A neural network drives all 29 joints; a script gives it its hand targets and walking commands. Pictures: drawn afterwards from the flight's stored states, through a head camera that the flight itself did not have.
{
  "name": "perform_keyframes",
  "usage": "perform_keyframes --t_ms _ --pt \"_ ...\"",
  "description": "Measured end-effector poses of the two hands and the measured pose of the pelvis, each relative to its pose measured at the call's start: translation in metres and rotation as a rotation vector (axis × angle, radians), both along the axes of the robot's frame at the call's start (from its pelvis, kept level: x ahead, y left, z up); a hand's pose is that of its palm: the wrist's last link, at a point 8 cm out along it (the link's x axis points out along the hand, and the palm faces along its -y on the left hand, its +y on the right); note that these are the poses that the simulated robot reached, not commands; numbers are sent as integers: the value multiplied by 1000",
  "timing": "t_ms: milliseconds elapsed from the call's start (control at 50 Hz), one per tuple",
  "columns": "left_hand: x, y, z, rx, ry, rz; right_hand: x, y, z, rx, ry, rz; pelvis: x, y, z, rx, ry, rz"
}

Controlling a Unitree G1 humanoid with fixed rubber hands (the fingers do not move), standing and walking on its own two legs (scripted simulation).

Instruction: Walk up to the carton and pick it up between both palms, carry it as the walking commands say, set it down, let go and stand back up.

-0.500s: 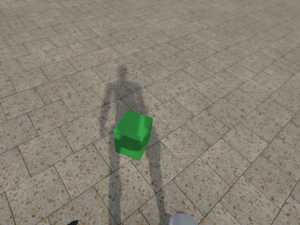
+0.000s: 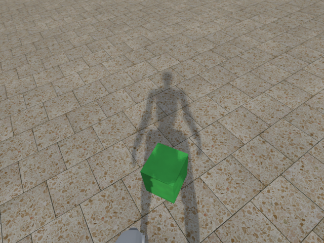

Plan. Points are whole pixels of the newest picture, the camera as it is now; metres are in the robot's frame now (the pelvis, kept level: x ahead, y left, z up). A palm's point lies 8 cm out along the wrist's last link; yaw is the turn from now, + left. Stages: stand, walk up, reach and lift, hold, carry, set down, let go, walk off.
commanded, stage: walk up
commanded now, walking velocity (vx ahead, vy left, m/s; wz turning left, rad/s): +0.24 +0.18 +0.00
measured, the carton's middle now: (166, 173) +0.62 +0.08 -0.65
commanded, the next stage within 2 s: none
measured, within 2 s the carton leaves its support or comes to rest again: neither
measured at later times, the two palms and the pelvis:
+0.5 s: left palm (74, 231) +0.18 +0.29 -0.15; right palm out of the picture +0.08 -0.18 -0.13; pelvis +0.12 +0.05 +0.00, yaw +1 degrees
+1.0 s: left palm out of the picture +0.11 +0.32 -0.12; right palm out of the picture +0.16 -0.21 -0.15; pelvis +0.14 +0.05 +0.00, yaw -5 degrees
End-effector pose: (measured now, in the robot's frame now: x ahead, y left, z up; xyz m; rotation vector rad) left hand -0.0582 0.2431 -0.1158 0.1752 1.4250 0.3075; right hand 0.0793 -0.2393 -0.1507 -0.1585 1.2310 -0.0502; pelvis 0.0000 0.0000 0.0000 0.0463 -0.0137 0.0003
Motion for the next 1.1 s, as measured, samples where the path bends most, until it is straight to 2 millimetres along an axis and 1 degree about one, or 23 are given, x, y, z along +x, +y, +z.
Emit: perform_keyframes --t_ms 40,80,140,160,180,220,280,340,400,440,480,520,560,600,680,760,840,860,900,960,1000,1040,1100 --pt "3 4 -4 -21 15 11 23 13 4 2 -26 17 11 9 -1 -10 3 1" --pt "12 11 -11 -47 23 16 46 28 8 -2 -58 30 23 20 -3 -25 7 8" --pt "33 29 -30 -84 28 11 76 46 12 -37 -109 32 45 38 -12 -57 11 13" --pt "41 37 -38 -94 29 1 83 50 9 -58 -125 25 53 45 -18 -72 12 11" --pt "52 43 -45 -101 27 -12 85 53 9 -74 -125 12 58 50 -21 -68 13 15" --pt "77 54 -48 -107 10 -30 78 56 13 -95 -101 -15 68 57 -18 -70 12 5" --pt "122 64 -47 -122 -38 -66 54 54 26 -135 -31 -64 83 61 -9 -81 11 -5" --pt "163 67 -44 -136 -77 -97 31 52 34 -160 35 -104 96 63 -2 -91 9 -3" --pt "196 65 -41 -136 -108 -108 13 53 37 -166 102 -132 107 62 1 -98 7 3" --pt "216 60 -38 -130 -132 -119 6 55 34 -153 143 -144 112 59 1 -95 3 7" --pt "233 54 -37 -117 -153 -127 4 56 27 -132 172 -154 116 55 -1 -81 0 8" --pt "246 46 -35 -99 -171 -134 5 56 16 -104 187 -167 119 49 -5 -60 -2 8" --pt "255 37 -35 -79 -192 -140 11 53 3 -73 191 -176 124 40 -11 -31 -6 9" --pt "256 27 -34 -66 -200 -141 21 50 -8 -44 184 -172 127 35 -15 -22 -14 5" --pt "250 10 -25 -72 -180 -131 41 51 -13 -5 159 -155 132 29 -10 -38 -18 2" --pt "243 3 -24 -79 -163 -111 53 50 -12 3 143 -142 136 25 -7 -42 -18 4" --pt "232 4 -26 -81 -140 -87 55 46 -9 -11 153 -124 138 23 -6 -41 -13 5" --pt "226 7 -26 -69 -127 -84 55 44 -9 -17 159 -117 137 24 -6 -40 -6 0" --pt "208 23 -23 -26 -78 -68 58 38 -7 -34 161 -102 136 30 -6 -30 13 -24" --pt "178 56 -12 39 17 -57 70 30 -2 -63 116 -106 136 42 -4 -10 35 -69" --pt "165 79 -4 72 66 -66 80 29 2 -79 79 -114 137 52 -4 -1 45 -95" --pt "160 101 2 99 94 -79 90 33 5 -90 46 -118 137 64 -4 6 52 -117" --pt "164 135 6 128 105 -102 104 51 8 -93 8 -116 138 85 -5 9 61 -143"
